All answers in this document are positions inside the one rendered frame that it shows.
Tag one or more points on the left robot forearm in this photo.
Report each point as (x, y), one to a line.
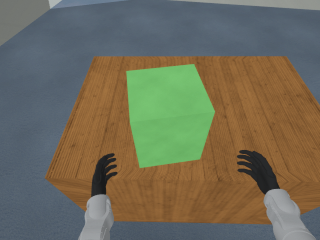
(99, 218)

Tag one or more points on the carton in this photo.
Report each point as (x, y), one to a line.
(170, 114)

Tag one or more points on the right robot hand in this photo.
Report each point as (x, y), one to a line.
(260, 171)

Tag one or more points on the right robot forearm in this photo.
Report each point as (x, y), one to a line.
(284, 215)

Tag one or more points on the left robot hand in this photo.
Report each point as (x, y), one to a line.
(99, 180)

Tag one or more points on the pedestal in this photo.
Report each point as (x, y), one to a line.
(261, 104)

